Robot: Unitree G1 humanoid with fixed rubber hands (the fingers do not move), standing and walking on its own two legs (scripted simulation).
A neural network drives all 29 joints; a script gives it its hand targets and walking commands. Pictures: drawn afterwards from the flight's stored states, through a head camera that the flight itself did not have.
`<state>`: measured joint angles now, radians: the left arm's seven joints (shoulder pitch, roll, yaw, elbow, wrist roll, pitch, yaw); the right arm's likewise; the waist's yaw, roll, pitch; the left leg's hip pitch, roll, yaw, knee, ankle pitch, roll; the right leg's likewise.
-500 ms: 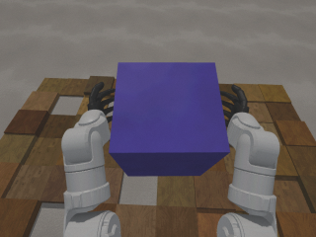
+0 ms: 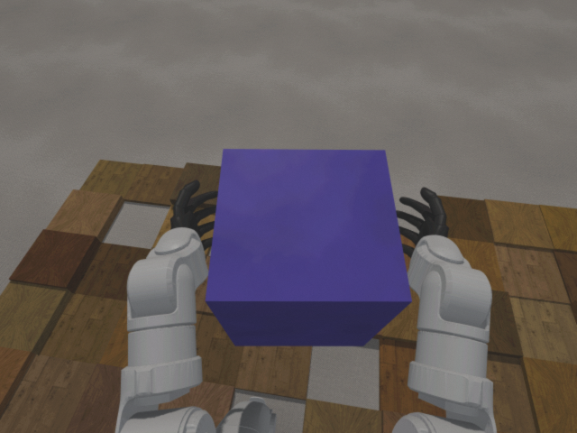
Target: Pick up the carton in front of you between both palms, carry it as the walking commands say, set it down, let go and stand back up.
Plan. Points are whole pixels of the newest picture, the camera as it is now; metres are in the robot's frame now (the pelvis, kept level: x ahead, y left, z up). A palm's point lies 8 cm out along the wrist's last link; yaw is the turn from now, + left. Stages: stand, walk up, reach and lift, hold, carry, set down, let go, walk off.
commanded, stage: carry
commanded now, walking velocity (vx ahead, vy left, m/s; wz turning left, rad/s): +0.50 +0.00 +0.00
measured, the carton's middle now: (301, 259) +0.35 +0.05 +0.02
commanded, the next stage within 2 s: none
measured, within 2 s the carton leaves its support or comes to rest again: neither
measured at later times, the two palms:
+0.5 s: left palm (242, 91) +0.69 +0.21 +0.06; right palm (399, 104) +0.68 -0.10 +0.07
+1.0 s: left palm out of the picture +1.06 +0.25 +0.15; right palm out of the picture +1.07 -0.07 +0.15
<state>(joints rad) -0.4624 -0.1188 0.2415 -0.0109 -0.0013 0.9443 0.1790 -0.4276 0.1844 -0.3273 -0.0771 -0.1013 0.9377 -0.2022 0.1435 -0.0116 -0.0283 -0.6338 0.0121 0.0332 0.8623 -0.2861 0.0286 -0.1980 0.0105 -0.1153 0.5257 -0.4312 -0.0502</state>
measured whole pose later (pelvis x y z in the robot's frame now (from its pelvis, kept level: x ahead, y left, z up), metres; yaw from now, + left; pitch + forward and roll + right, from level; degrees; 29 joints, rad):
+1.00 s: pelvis +0.72 +0.09 -0.03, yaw +0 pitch +3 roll -2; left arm -0.59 -0.10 0.24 -0.13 0.00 1.08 0.24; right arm -0.56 0.08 -0.28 -0.14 -0.01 1.06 -0.24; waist 0.03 0.01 -0.09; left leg -0.47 0.03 0.10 0.45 0.03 0.02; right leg -0.09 -0.03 -0.09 0.59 -0.52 0.02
